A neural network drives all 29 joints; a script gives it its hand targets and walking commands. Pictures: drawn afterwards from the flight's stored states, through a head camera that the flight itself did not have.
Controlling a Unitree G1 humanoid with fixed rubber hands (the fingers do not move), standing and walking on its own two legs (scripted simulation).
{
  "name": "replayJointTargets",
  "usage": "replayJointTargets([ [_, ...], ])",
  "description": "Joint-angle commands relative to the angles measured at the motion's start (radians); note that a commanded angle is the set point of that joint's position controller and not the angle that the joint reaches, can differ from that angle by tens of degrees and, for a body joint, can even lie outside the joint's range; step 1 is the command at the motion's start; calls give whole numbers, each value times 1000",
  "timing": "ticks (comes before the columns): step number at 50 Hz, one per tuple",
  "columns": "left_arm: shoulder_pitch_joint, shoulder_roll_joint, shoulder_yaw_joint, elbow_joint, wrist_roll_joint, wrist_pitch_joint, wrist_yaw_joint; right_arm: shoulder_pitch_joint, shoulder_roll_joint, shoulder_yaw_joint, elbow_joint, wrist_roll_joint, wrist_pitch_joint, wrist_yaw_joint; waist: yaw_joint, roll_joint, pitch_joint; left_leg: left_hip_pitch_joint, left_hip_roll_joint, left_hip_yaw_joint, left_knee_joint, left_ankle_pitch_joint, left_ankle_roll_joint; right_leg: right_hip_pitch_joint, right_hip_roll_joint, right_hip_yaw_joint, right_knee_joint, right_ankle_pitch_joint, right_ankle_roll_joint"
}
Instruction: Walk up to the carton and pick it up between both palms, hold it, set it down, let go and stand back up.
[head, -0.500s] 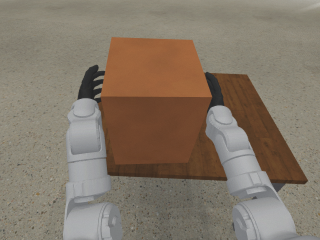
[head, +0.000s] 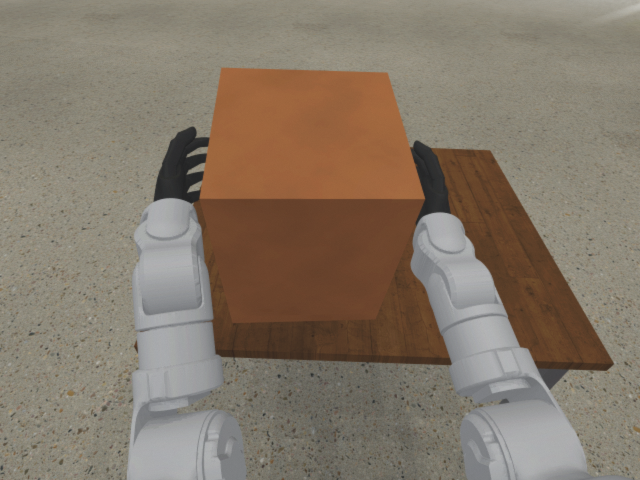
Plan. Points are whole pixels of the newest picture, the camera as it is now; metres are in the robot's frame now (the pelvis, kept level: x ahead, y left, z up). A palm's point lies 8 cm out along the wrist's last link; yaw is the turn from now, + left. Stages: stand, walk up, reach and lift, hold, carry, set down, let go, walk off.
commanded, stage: set down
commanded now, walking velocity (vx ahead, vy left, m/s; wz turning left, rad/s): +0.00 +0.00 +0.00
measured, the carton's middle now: (305, 205) +0.41 -0.01 +0.16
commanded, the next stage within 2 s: none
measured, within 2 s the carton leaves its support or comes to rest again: neither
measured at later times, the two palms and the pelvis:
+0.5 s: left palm (206, 226) +0.39 +0.12 +0.15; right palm (430, 232) +0.37 -0.17 +0.13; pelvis +0.02 +0.00 +0.00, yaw +0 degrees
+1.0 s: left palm (214, 222) +0.41 +0.11 +0.14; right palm (431, 236) +0.37 -0.18 +0.12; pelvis +0.02 +0.01 +0.00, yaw +0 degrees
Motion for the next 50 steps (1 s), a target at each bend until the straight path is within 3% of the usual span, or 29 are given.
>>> replayJointTargets([
  [1,-522,-398,-388,34,-95,-136,-188,-711,417,271,-271,-33,-223,160,0,67,-367,-40,-59,114,-71,172,-3,179,60,-49,-13,122,17],
  [4,-491,-392,-338,118,-51,-164,-208,-646,402,243,-217,-76,-269,172,7,27,-267,-70,-54,124,-106,81,16,172,54,-61,-31,46,17],
  [6,-500,-390,-347,113,-49,-185,-204,-662,401,245,-233,-83,-305,177,18,26,-265,-77,-53,125,-111,81,20,177,57,-58,-28,35,12],
  [8,-499,-422,-387,88,-61,-212,-187,-656,402,254,-221,-81,-342,181,14,54,-303,-40,-53,122,-96,167,9,180,66,-71,-18,95,5],
  [9,-476,-427,-400,89,-64,-222,-177,-663,408,278,-234,-71,-356,182,27,47,-331,-24,-53,122,-82,204,7,178,67,-72,-17,120,8],
  [11,-476,-423,-410,84,-71,-242,-164,-649,397,288,-225,-76,-375,182,19,43,-359,-2,-49,122,-72,256,2,172,70,-74,-7,169,11],
  [17,-527,-466,-550,-44,-146,-313,-98,-664,415,356,-255,-31,-430,173,19,85,-553,68,-48,108,4,462,-34,185,74,-64,28,342,4],
  [18,-533,-482,-567,-62,-160,-323,-87,-634,421,364,-247,-28,-434,172,7,89,-586,79,-51,100,17,495,-41,192,76,-68,32,381,5],
  [23,-503,-469,-575,-33,-172,-334,-72,-611,411,374,-225,-20,-423,158,3,63,-580,9,-71,100,10,423,-37,252,55,-43,51,506,17],
  [25,-464,-450,-538,19,-152,-316,-83,-600,403,361,-219,-14,-407,154,13,48,-518,-23,-73,101,-16,340,-23,269,47,-41,48,496,23],
  [28,-455,-425,-471,96,-131,-307,-108,-580,403,340,-161,-37,-379,150,5,0,-439,-58,-77,102,-47,262,0,281,33,-34,36,477,36],
  [31,-429,-413,-416,149,-99,-300,-136,-556,401,312,-106,-60,-370,151,-5,-2,-367,-85,-78,102,-70,215,4,292,23,-32,41,476,48],
  [33,-459,-437,-402,148,-98,-312,-140,-564,406,289,-93,-69,-383,156,-3,18,-370,-57,-73,102,-65,254,-6,266,37,-43,33,439,38],
  [35,-485,-463,-434,142,-111,-330,-134,-592,406,288,-107,-68,-403,164,-8,35,-430,11,-61,94,-38,377,-25,210,60,-60,24,431,25],
  [39,-573,-519,-505,115,-149,-377,-87,-644,401,259,-118,-71,-446,181,-9,103,-533,119,-43,72,26,564,-71,97,89,-80,14,373,5],
  [42,-594,-522,-523,163,-165,-399,-66,-660,376,232,-106,-99,-459,191,-8,87,-571,142,-29,72,38,550,-70,33,96,-86,-1,290,-9],
  [43,-599,-523,-520,183,-158,-404,-58,-646,381,220,-54,-109,-453,193,-5,92,-535,140,-29,74,31,535,-71,24,95,-86,-8,258,-11],
  [45,-602,-527,-507,237,-154,-411,-49,-665,384,201,-30,-114,-454,202,11,91,-528,115,-32,79,20,484,-63,14,91,-77,-7,238,-11],
  [47,-636,-535,-483,290,-149,-415,-47,-669,389,147,20,-143,-453,205,2,88,-488,80,-31,82,0,384,-57,-1,84,-76,-15,172,-15],
  [50,-637,-534,-442,377,-141,-428,-50,-697,410,125,55,-171,-453,212,11,63,-495,25,-36,96,-20,308,-36,28,72,-63,-8,186,-6],
])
